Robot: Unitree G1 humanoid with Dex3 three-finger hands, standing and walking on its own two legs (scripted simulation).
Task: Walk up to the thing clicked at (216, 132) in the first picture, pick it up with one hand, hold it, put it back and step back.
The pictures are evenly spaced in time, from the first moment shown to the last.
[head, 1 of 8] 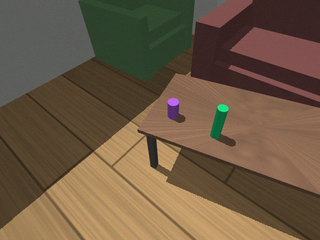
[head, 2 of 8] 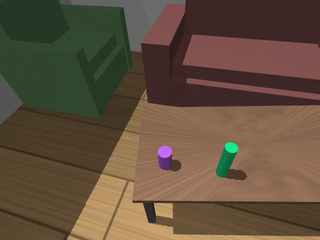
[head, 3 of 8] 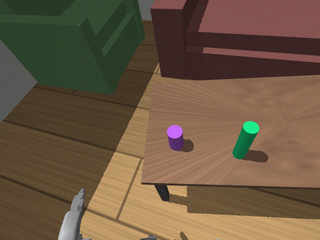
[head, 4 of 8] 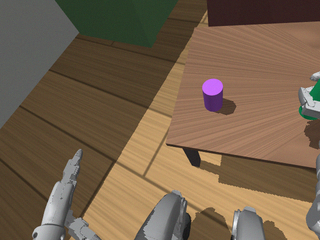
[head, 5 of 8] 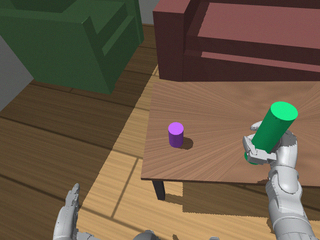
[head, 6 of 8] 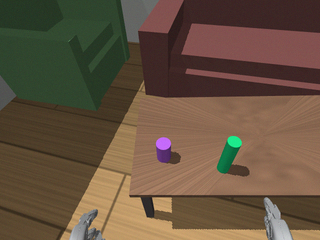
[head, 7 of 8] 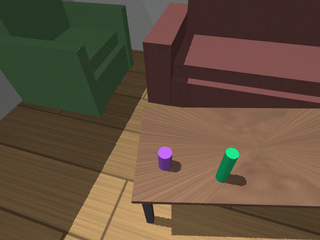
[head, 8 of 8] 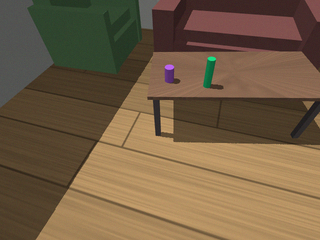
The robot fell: no
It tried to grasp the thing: yes
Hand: right
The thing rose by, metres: 0.28
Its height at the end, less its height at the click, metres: +0.00
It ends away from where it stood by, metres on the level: 0.01
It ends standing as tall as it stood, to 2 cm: yes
